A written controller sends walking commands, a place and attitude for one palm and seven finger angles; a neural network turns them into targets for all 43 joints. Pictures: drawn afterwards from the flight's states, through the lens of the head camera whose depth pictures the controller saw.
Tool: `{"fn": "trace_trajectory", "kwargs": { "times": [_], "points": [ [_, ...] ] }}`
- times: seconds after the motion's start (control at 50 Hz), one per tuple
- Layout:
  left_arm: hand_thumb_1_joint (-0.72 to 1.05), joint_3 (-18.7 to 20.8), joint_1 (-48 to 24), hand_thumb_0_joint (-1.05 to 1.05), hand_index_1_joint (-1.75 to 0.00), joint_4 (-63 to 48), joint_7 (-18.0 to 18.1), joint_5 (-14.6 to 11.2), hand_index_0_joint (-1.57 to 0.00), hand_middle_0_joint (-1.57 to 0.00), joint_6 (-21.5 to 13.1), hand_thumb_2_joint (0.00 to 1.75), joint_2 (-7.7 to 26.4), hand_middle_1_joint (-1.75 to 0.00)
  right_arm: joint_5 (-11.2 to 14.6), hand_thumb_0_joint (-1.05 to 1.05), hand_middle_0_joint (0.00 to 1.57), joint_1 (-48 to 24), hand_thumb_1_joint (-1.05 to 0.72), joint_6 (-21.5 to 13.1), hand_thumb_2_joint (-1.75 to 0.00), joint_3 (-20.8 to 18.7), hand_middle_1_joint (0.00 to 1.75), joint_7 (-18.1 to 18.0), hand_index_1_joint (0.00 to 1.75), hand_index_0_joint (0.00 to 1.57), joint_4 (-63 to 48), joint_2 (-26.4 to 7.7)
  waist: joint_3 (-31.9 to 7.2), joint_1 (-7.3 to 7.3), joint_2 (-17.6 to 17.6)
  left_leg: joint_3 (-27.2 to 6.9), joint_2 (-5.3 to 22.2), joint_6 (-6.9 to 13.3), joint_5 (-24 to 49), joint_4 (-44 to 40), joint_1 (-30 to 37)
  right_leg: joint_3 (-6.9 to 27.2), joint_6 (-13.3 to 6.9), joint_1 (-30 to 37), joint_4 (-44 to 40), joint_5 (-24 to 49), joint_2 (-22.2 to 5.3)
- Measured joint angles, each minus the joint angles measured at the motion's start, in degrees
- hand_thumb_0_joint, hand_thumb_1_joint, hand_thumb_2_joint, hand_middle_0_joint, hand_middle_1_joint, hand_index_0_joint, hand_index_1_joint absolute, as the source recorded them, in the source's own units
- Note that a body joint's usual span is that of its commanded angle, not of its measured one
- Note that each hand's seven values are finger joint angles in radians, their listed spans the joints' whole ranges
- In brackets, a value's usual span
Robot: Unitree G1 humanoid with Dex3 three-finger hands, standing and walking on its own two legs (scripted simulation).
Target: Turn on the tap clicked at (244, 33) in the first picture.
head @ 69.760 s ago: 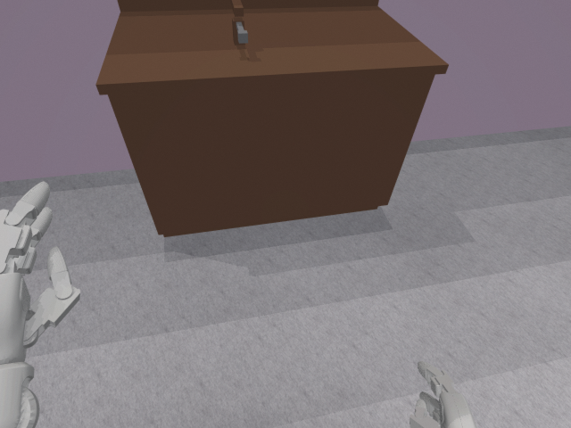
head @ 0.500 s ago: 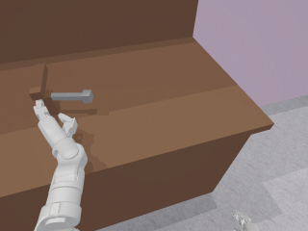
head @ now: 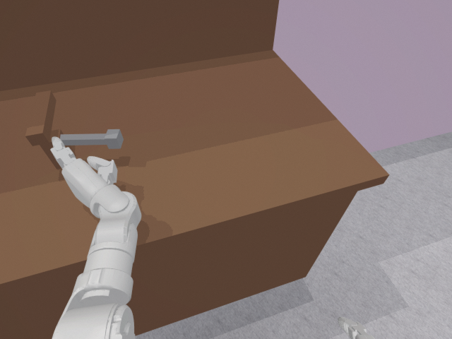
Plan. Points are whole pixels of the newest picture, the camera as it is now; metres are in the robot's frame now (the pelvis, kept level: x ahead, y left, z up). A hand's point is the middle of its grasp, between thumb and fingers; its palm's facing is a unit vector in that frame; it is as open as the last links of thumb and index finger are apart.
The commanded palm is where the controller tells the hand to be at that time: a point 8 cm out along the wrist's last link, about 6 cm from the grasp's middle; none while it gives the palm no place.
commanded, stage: push the lever round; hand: left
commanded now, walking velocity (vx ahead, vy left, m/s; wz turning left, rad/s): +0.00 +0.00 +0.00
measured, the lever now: (114, 139) +0.47 +0.24 +0.10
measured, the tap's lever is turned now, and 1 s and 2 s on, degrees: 74 81 86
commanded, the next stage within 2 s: lift the hand up off the lever in 1.02 s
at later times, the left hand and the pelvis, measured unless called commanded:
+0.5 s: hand (127, 157) +0.43 +0.21 +0.09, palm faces +0.84 -0.54 -0.08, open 7.9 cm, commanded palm +0.38 +0.22 +0.09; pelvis +0.00 -0.01 +0.00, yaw +0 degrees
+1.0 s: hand (133, 146) +0.46 +0.20 +0.09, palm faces +0.83 -0.54 -0.10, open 7.7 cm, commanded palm +0.41 +0.22 +0.09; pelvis +0.00 -0.01 -0.01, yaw +0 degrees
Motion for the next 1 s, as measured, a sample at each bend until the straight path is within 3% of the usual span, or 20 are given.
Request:
{"fn": "trace_trajectory", "kwargs": {
  "times": [0.2, 0.52, 1.0],
  "points": [
    [0.9, 1.8, -4.5, 0.01, -0.15, 5.8, 2.4, -0.1, -0.15, -0.15, -0.3, 0.9, -0.7, -0.15, -0.4, 0.01, 0.2, 0.7, -0.91, -0.2, -0.9, -0.5, 0.3, 0.5, 0.3, 0.2, 0.9, -0.4, -0.4, -0.89, 0.1, -0.1, 0.1, -0.3, 0.1, 0.1, -1.4, -0.1, -0.3, -1.6, 0.5, -0.1, 0.0],
    [0.9, 5.3, -9.2, 0.01, -0.15, 10.2, 7.4, 2.9, -0.13, -0.15, -0.2, 0.9, -1.2, -0.15, -1.7, 0.01, 0.2, 2.1, -0.91, -0.2, -0.9, -1.1, 0.3, 2.4, 0.3, 0.2, 1.8, 0.4, -1.8, -1.86, 0.0, -0.1, 0.2, -0.5, -0.6, 1.4, -3.6, -0.1, -0.5, -3.9, 2.1, -1.0, 0.1],
    [0.93, 7.8, -17.4, 0.0, -0.15, 19.3, 8.2, 5.0, -0.14, -0.15, -2.2, 0.92, 2.3, -0.15, -2.5, 0.01, 0.2, 3.9, -0.91, -0.9, -0.9, -1.1, 0.3, 3.2, 0.3, 0.2, 2.4, 0.0, -2.0, -3.45, -0.4, -0.1, 0.2, -0.6, -0.5, 2.6, -7.0, -0.2, -0.7, -7.5, 3.5, -0.9, 0.1]
  ]
}}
